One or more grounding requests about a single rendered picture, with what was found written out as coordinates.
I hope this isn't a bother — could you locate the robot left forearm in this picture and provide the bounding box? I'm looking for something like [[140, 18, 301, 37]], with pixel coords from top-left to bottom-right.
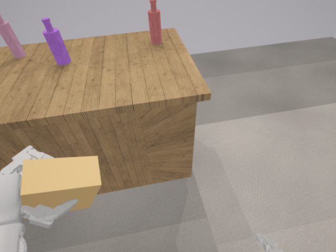
[[0, 222, 28, 252]]

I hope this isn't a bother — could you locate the table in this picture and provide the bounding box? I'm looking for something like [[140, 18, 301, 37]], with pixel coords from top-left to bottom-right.
[[0, 28, 212, 195]]

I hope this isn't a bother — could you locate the left robot hand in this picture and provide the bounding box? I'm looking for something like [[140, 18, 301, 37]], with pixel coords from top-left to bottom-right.
[[0, 145, 78, 228]]

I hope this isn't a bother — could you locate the sponge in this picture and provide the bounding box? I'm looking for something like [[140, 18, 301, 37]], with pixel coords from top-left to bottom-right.
[[20, 156, 101, 219]]

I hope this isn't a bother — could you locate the right robot hand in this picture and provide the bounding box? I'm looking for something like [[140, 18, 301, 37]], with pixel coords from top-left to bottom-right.
[[255, 232, 283, 252]]

